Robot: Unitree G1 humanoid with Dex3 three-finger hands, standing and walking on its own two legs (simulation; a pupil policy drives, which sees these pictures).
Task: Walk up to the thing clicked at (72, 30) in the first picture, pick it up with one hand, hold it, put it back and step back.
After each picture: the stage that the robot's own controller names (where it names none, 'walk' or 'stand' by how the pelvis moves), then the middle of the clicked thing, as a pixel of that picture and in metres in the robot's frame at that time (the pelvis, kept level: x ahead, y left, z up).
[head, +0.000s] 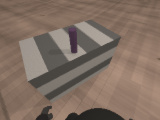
stand; (73, 41) +0.66 +0.19 +0.04
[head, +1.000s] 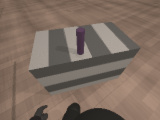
rise first; (80, 42) +0.62 +0.15 +0.05
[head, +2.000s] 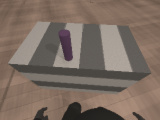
stand; (66, 47) +0.48 +0.22 +0.08
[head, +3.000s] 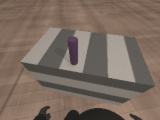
stand; (73, 52) +0.49 +0.17 +0.05
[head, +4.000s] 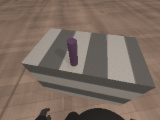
stand; (73, 53) +0.49 +0.17 +0.04
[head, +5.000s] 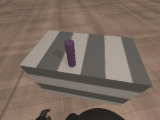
stand; (70, 54) +0.49 +0.19 +0.04
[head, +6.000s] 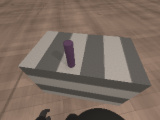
stand; (70, 55) +0.48 +0.19 +0.04
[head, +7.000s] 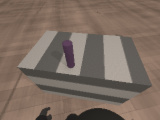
rise first; (69, 55) +0.47 +0.19 +0.04
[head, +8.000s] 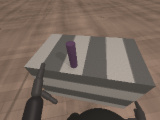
rise first; (72, 55) +0.48 +0.20 +0.05
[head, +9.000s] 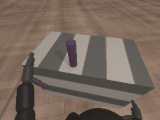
go down; (72, 55) +0.48 +0.19 +0.05
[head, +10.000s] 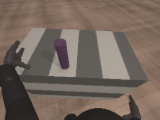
go down; (63, 56) +0.44 +0.19 +0.07
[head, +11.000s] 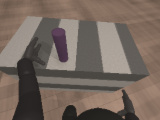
close in; (61, 48) +0.46 +0.19 +0.09
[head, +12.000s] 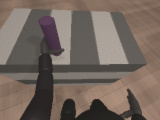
close; (53, 40) +0.49 +0.21 +0.12
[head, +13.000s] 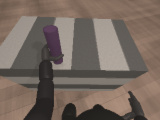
lift; (55, 47) +0.45 +0.21 +0.11
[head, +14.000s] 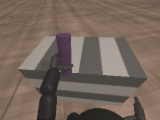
lift; (65, 57) +0.33 +0.16 +0.21
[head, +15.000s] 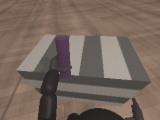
hold; (64, 59) +0.34 +0.18 +0.17
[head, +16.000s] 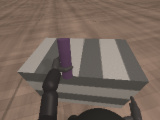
hold; (65, 59) +0.35 +0.17 +0.17
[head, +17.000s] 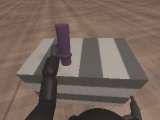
crouch; (64, 46) +0.40 +0.17 +0.23
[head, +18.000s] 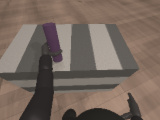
lower; (54, 44) +0.49 +0.21 +0.13
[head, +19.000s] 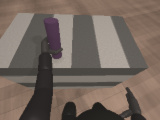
lower; (54, 41) +0.49 +0.21 +0.12
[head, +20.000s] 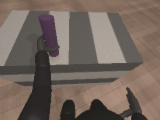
lower; (51, 39) +0.50 +0.21 +0.12
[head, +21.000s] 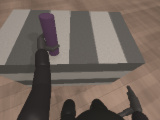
lower; (51, 37) +0.51 +0.22 +0.12
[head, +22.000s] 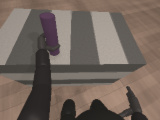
rest; (51, 37) +0.51 +0.22 +0.12
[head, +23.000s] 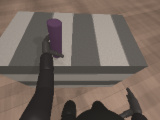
withdraw; (56, 41) +0.49 +0.20 +0.12
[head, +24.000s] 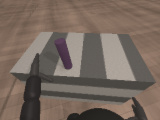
sink last; (64, 55) +0.45 +0.21 +0.09
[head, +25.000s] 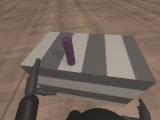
stand; (69, 52) +0.49 +0.21 +0.09
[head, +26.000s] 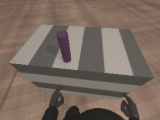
stand; (65, 48) +0.48 +0.22 +0.10
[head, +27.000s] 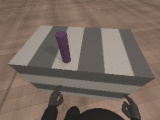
stand; (64, 49) +0.47 +0.22 +0.11
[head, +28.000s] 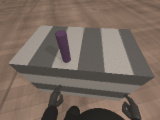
stand; (64, 48) +0.48 +0.22 +0.11
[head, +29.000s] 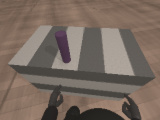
stand; (64, 49) +0.47 +0.22 +0.11
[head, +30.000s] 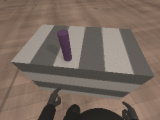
stand; (65, 47) +0.49 +0.21 +0.10
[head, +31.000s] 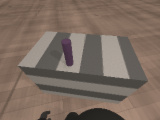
stand; (68, 53) +0.50 +0.21 +0.05
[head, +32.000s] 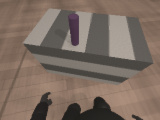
walk; (74, 32) +0.63 +0.16 +0.07
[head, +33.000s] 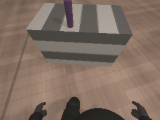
walk; (69, 14) +0.88 +0.29 +0.07
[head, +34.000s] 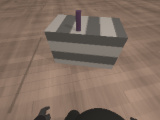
stand; (78, 21) +1.08 +0.22 +0.05
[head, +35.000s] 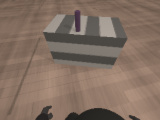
stand; (77, 21) +1.07 +0.21 +0.04
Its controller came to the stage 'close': yes
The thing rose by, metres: 0.21
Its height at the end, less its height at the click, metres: +0.00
